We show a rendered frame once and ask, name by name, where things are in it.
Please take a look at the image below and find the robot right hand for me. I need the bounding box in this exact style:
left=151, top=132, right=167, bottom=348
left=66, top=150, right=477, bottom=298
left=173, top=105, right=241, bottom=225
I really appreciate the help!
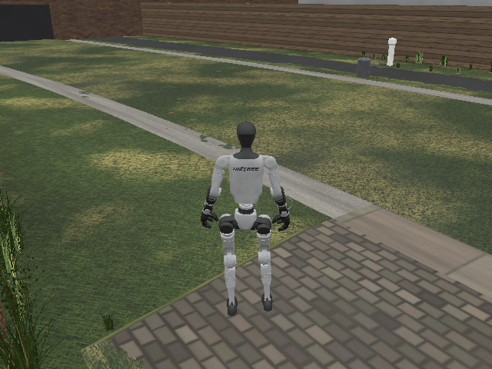
left=272, top=214, right=290, bottom=231

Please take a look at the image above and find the robot torso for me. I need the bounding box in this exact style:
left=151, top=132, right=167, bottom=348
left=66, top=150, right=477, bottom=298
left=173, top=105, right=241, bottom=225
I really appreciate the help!
left=228, top=152, right=264, bottom=231

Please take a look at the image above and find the robot left forearm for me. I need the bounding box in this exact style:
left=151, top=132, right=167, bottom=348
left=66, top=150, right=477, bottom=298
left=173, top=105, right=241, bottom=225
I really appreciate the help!
left=202, top=186, right=217, bottom=214

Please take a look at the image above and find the robot right forearm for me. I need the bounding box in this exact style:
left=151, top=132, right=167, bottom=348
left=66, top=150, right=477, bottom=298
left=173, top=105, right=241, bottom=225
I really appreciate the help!
left=274, top=187, right=289, bottom=217

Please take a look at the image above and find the robot left hand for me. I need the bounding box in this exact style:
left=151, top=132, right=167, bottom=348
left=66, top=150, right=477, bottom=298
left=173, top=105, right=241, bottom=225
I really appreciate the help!
left=201, top=212, right=218, bottom=228

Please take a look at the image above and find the robot head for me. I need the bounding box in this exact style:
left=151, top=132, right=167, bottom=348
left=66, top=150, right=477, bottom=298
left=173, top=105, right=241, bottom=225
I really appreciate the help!
left=233, top=121, right=259, bottom=159

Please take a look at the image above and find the left robot upper arm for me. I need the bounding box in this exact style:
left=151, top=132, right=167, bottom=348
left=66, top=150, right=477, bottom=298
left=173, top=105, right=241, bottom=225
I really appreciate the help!
left=209, top=155, right=230, bottom=198

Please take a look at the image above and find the right robot upper arm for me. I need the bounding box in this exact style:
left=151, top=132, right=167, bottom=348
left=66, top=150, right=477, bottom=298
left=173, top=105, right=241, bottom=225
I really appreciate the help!
left=262, top=155, right=282, bottom=198

